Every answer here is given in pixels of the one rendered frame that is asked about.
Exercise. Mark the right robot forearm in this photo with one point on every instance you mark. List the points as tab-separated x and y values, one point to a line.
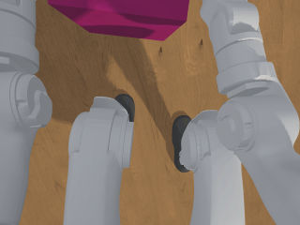
243	70

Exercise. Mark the carton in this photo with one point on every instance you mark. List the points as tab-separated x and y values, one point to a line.
146	19

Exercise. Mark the robot left shin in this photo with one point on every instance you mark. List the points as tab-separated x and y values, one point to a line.
75	136

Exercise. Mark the left robot forearm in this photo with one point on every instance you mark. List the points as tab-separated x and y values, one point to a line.
18	26

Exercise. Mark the right robot upper arm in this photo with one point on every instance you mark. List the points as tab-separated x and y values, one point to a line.
261	130

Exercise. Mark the right robot thigh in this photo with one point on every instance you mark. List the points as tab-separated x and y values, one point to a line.
218	183

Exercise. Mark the left robot upper arm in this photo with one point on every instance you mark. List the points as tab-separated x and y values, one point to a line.
24	108

